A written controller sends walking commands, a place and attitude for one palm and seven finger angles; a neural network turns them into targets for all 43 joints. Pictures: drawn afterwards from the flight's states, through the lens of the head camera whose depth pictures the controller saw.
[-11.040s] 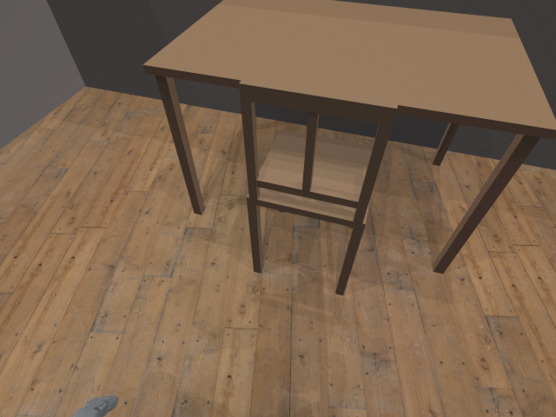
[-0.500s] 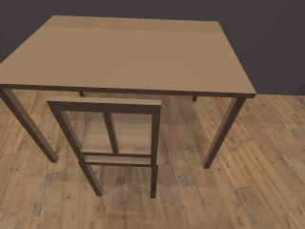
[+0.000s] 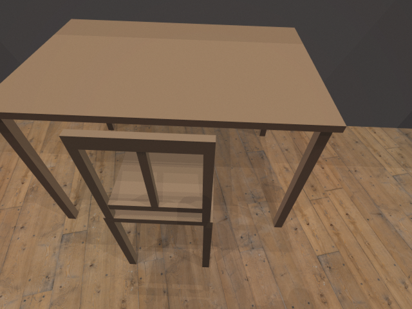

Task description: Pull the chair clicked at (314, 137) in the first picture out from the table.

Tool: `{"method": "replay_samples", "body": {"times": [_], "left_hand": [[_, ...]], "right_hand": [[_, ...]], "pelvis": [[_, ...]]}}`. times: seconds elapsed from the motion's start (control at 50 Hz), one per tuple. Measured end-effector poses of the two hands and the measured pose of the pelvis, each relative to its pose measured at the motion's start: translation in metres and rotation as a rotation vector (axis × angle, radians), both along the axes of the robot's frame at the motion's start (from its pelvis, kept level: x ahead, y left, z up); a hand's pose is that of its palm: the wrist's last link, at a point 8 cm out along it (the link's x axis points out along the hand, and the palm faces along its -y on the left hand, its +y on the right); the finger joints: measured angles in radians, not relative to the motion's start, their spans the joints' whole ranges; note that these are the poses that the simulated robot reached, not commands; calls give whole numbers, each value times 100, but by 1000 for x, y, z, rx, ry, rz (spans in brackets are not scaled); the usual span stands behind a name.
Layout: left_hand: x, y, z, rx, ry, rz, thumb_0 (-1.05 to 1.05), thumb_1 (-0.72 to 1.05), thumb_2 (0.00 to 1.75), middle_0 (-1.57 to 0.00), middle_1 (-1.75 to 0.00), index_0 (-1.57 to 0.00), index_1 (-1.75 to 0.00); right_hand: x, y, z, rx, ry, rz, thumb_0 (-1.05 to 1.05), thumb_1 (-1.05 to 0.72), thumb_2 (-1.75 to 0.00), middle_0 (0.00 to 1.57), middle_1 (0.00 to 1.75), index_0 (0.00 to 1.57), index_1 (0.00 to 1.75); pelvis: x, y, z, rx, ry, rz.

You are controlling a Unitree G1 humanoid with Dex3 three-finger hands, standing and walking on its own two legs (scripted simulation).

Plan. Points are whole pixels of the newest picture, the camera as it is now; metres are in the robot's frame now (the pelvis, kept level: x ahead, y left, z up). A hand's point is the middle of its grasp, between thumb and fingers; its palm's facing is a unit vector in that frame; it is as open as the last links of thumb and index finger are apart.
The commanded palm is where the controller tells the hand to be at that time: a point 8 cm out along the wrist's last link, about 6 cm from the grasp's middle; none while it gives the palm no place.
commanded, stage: look again from close up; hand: left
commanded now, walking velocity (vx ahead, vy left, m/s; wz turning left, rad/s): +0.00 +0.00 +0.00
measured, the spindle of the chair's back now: (149, 180) +0.46 +0.20 -0.10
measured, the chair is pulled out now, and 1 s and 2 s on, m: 0.00 0.00 0.00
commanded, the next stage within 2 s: raise the hand toward the chair's back in 1.24 s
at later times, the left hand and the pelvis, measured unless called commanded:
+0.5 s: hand out of the picture -0.03 +0.14 -0.18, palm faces +0.07 -0.99 -0.14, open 7.3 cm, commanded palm none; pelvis +0.00 +0.00 +0.00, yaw +0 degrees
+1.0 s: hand out of the picture -0.03 +0.14 -0.18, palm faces +0.07 -0.99 -0.14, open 7.3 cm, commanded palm none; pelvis +0.01 +0.00 +0.00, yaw +0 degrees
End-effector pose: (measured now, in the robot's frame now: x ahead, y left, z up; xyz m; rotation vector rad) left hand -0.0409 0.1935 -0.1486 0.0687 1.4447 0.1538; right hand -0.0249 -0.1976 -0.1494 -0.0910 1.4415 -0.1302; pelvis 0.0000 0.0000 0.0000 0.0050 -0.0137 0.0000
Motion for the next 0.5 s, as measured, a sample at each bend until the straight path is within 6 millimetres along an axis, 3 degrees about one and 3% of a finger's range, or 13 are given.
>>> {"method": "replay_samples", "body": {"times": [0.5], "left_hand": [[2, -2, 0, 1, 7, 6, 0, 91, 90, -20, -30, -20, -30]], "right_hand": [[5, -3, 0, -3, 4, 5, 0, -91, -90, 20, 30, 20, 30]], "pelvis": [[5, -3, 0, -1, 3, 4]]}}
